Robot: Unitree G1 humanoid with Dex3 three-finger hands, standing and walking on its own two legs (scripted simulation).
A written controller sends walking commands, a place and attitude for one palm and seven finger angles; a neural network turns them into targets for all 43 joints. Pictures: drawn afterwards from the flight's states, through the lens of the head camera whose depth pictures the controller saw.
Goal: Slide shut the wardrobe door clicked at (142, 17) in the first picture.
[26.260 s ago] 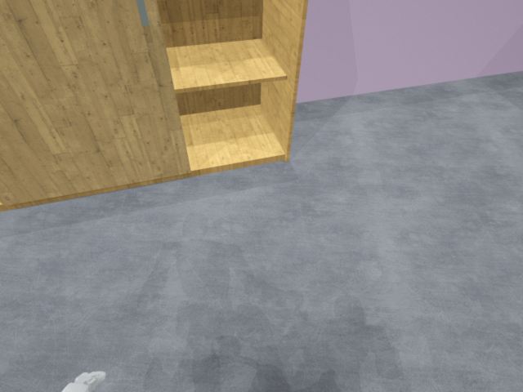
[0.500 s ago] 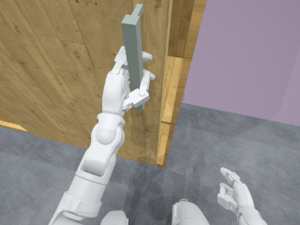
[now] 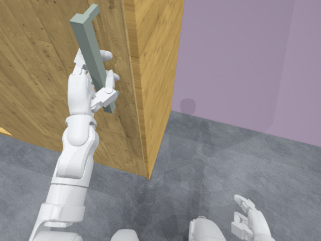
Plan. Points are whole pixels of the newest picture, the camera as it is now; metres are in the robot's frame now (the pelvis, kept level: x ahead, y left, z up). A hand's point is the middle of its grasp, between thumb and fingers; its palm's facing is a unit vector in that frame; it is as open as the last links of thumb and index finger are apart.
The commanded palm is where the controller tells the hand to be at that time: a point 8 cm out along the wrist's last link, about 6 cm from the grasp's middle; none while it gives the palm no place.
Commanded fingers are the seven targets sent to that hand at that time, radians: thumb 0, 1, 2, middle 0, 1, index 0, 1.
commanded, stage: stop walking and hold the door there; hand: left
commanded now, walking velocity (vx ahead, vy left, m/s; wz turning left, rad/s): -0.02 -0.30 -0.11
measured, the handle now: (103, 68) +0.41 +0.21 +0.16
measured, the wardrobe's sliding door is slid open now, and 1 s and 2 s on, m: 0.00 0.00 0.00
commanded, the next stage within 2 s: none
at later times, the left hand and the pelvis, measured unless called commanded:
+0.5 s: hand (107, 88) +0.38 +0.19 +0.14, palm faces +0.45 -0.84 -0.31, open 6.1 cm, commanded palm +0.33 +0.23 +0.14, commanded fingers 0.00 0.90 0.90 -0.45 -1.40 -0.45 -1.40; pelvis +0.03 -0.09 -0.01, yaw -6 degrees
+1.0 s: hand (108, 88) +0.38 +0.19 +0.14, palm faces +0.44 -0.85 -0.30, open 6.0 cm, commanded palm +0.33 +0.22 +0.14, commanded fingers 0.00 0.90 0.90 -0.45 -1.40 -0.45 -1.40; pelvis +0.03 -0.09 +0.00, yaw -11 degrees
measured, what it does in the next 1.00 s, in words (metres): steps on the spot: right foot, then left foot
